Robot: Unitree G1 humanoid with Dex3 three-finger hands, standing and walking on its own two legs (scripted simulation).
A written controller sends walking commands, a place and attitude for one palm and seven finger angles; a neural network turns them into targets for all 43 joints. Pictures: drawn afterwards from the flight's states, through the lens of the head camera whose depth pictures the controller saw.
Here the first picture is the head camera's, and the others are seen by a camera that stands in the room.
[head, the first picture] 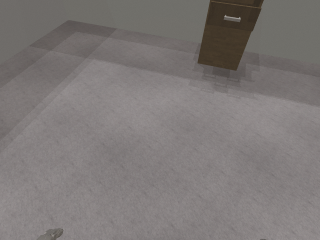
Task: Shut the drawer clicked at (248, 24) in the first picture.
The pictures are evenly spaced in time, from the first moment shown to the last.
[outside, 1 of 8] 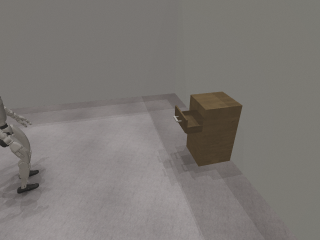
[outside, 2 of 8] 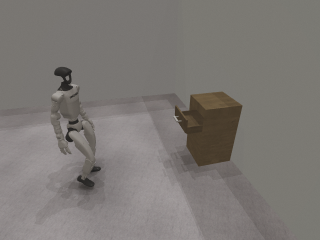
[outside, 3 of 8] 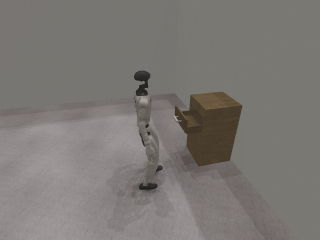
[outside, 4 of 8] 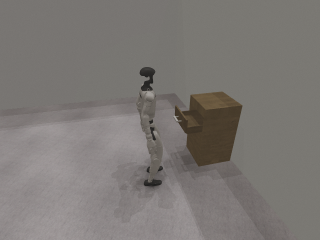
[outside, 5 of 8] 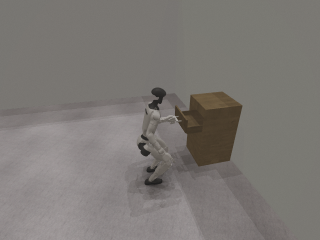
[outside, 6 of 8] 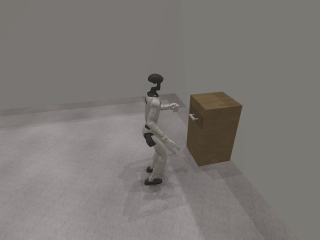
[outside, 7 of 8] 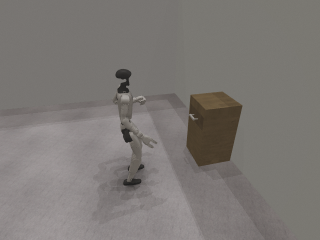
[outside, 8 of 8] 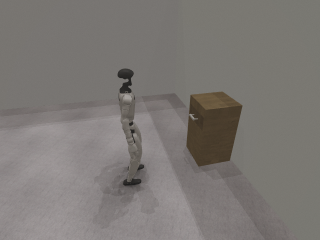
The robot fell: no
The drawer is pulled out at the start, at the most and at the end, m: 0.21 0.21 0.00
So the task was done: yes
